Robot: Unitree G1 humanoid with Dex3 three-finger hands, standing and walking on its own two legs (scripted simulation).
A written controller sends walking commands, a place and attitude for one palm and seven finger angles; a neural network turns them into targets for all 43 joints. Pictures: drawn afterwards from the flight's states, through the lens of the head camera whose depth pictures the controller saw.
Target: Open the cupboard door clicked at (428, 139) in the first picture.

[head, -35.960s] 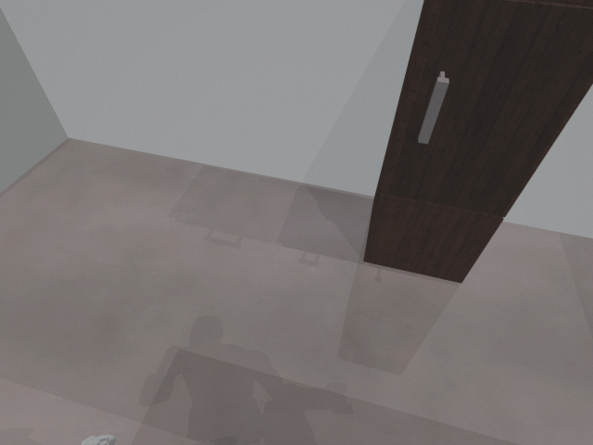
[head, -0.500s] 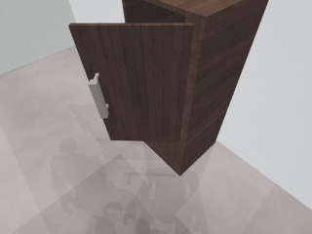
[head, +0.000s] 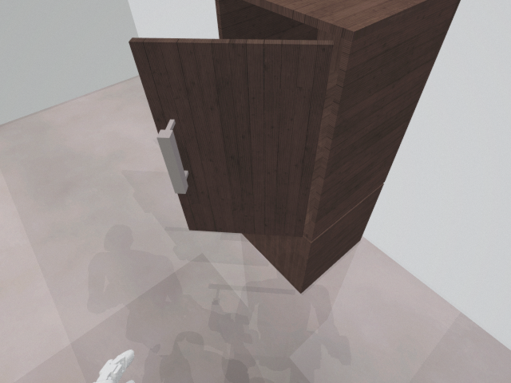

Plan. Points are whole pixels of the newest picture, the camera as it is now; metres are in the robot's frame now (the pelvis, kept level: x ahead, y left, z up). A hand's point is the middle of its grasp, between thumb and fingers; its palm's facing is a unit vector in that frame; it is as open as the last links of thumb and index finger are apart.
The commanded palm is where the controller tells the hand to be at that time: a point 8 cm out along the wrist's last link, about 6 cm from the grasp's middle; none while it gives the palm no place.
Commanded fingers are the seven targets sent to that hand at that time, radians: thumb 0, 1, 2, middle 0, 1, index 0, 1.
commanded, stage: raise the hand with hooked fingers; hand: left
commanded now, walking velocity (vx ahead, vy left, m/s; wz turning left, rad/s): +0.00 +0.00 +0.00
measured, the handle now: (176, 157) +0.58 +0.22 +0.00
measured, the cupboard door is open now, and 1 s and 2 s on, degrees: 45 45 45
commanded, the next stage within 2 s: move the hooked fingers beside the handle in 1.98 s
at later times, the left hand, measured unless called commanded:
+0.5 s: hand (119, 364) +0.16 +0.22 -0.04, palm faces -0.01 -1.00 -0.03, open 9.8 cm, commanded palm +0.15 +0.28 -0.03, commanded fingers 0.00 0.15 0.58 -0.25 -0.78 -0.25 -0.78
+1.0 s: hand (93, 325) +0.21 +0.27 -0.02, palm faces -0.02 -1.00 -0.05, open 12.7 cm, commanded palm +0.19 +0.33 -0.01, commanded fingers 0.00 -0.43 0.33 -0.29 -1.15 -0.29 -1.15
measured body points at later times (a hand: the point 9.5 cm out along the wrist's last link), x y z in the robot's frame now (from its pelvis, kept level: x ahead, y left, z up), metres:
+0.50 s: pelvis -0.04 +0.03 -0.09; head +0.01 +0.05 +0.35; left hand +0.15 +0.28 -0.04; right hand +0.18 -0.17 -0.14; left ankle -0.03 +0.13 -0.74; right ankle +0.01 -0.08 -0.74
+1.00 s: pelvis -0.03 +0.05 -0.06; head +0.02 +0.08 +0.38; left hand +0.20 +0.33 -0.01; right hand +0.14 -0.20 -0.12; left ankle -0.03 +0.13 -0.74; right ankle +0.01 -0.08 -0.74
